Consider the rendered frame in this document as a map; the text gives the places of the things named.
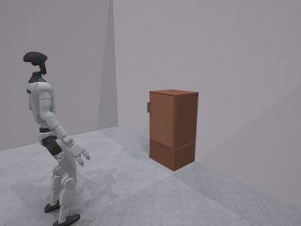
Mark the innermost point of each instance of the robot right hand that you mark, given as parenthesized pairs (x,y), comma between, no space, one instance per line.
(76,149)

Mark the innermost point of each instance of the right robot forearm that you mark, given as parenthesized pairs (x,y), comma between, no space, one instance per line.
(55,126)

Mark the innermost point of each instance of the robot right foot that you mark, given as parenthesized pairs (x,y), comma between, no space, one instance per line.
(69,220)

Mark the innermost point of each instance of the cupboard door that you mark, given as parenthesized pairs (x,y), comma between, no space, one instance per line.
(162,118)

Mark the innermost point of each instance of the robot torso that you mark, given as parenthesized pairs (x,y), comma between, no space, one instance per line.
(44,132)

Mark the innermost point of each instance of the robot right upper arm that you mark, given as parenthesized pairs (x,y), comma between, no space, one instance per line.
(44,91)

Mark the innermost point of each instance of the handle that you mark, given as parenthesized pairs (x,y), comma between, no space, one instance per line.
(148,107)

